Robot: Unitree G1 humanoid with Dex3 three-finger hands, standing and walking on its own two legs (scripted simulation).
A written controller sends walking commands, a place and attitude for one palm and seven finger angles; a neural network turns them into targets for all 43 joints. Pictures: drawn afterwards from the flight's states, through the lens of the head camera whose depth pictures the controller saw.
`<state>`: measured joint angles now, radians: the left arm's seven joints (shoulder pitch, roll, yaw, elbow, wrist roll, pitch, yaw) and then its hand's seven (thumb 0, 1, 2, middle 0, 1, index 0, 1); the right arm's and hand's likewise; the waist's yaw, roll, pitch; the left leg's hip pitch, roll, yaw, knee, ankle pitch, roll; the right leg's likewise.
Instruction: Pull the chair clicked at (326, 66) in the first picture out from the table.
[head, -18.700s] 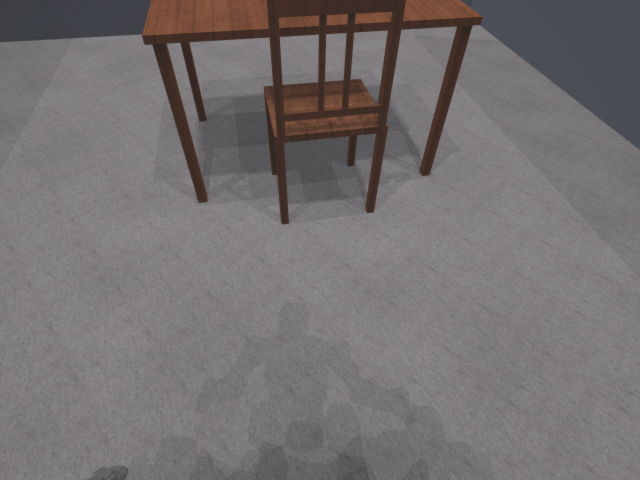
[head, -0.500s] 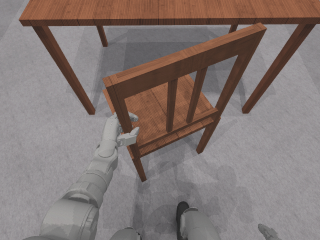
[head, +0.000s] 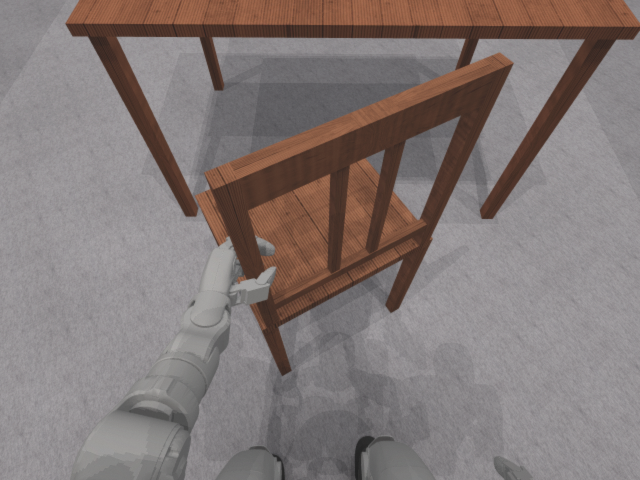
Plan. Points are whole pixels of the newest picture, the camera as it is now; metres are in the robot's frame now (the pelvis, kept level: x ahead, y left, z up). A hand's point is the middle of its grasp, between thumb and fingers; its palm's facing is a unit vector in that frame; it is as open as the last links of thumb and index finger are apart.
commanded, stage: step backward, pulling the chair out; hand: left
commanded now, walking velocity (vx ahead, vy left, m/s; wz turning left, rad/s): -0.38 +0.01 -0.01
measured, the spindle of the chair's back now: (336, 226) +0.47 -0.02 -0.06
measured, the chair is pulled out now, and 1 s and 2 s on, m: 0.28 0.40 0.43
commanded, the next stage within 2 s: stop walking, hand still on the chair in 1.16 s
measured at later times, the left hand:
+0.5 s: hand (252, 331) +0.30 +0.10 -0.06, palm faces -0.05 -0.98 -0.20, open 6.0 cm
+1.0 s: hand (244, 375) +0.24 +0.10 -0.05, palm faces -0.03 -0.98 -0.18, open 6.0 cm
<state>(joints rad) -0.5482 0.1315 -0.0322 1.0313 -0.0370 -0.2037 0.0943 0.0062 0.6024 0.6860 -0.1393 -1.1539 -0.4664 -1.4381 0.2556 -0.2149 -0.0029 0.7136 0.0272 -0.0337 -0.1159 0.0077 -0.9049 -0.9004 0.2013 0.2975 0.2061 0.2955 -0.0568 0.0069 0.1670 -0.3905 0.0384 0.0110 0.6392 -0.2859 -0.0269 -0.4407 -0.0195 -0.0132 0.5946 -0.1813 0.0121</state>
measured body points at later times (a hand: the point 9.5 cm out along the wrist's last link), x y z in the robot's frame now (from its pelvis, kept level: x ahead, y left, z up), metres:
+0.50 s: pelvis -0.08 -0.01 +0.00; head +0.00 -0.02 +0.44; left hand +0.30 +0.15 -0.04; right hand -0.02 -0.27 -0.14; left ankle +0.00 +0.14 -0.72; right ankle +0.02 -0.12 -0.72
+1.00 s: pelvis -0.13 -0.01 +0.00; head -0.06 -0.02 +0.44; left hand +0.24 +0.15 -0.04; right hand -0.06 -0.27 -0.13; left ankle -0.09 +0.14 -0.72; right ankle -0.04 -0.13 -0.72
